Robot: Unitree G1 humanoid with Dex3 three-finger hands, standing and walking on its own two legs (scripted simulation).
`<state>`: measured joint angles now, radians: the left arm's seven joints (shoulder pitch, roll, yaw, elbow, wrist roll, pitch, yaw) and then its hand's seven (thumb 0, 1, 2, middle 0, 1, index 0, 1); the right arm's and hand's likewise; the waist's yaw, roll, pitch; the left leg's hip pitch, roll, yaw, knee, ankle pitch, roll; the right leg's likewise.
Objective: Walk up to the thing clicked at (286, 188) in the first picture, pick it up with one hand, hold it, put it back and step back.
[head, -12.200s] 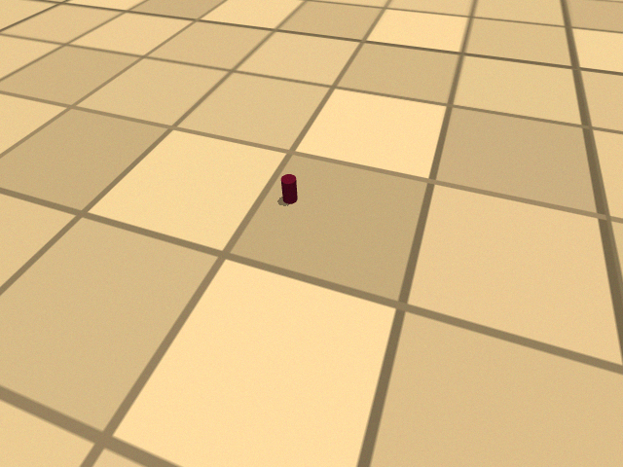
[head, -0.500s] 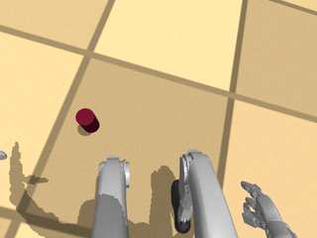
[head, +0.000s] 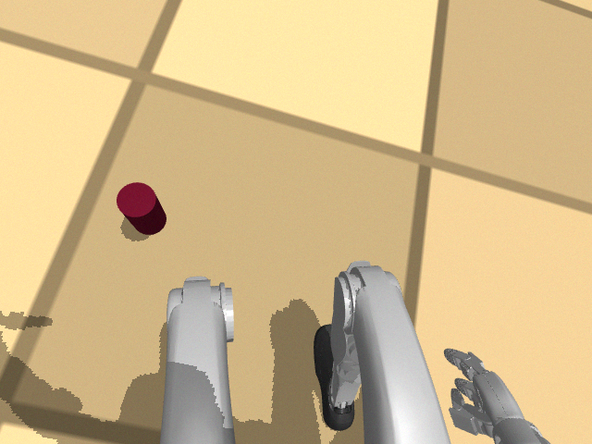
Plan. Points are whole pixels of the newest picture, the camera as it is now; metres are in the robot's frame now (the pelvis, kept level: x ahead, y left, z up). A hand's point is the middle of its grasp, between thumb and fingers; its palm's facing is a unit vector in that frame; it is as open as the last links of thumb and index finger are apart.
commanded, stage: go down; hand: left
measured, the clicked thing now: (143, 210) +0.50 +0.26 -0.34
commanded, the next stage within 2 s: approach in 1.52 s
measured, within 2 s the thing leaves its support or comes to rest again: neither
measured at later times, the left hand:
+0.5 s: hand out of the picture +0.40 +0.42 -0.03, palm faces +0.20 -0.95 -0.23, open 16.9 cm
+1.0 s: hand out of the picture +0.40 +0.43 -0.04, palm faces +0.21 -0.96 -0.20, open 17.0 cm
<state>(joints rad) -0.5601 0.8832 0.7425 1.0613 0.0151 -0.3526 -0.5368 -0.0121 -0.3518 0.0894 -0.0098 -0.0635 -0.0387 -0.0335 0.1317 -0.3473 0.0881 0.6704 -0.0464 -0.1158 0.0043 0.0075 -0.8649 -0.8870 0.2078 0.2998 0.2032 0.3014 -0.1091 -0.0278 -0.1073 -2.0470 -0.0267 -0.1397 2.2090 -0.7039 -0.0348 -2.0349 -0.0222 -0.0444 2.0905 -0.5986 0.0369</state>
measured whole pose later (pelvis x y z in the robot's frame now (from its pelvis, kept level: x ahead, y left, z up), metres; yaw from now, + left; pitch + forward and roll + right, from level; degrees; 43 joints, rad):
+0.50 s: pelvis +0.00 +0.01 -0.02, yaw -1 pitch +31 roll -8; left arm -0.61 0.92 0.76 1.09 0.00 -0.36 -0.56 -0.01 -0.40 0.09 -0.01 -0.07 -0.05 -0.04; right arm 0.15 -0.35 0.11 0.69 -0.05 -0.10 0.01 0.01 -0.87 -0.89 0.21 0.30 0.20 0.30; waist -0.12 -0.03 -0.09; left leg -2.12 -0.04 -0.14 2.29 -0.70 -0.02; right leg -2.10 -0.02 -0.04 2.16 -0.60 0.04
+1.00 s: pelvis +0.00 +0.01 -0.04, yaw -1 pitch +30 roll -8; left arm -0.62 0.94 0.80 1.11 -0.04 -0.39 -0.60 -0.01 -0.42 0.09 -0.01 -0.08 -0.05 -0.05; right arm 0.12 -0.37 0.13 0.67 -0.06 -0.09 0.02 0.01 -0.87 -0.89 0.21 0.30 0.20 0.30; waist -0.13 -0.04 -0.06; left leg -2.16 -0.04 -0.15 2.34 -0.70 -0.02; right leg -2.13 -0.03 -0.05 2.20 -0.60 0.04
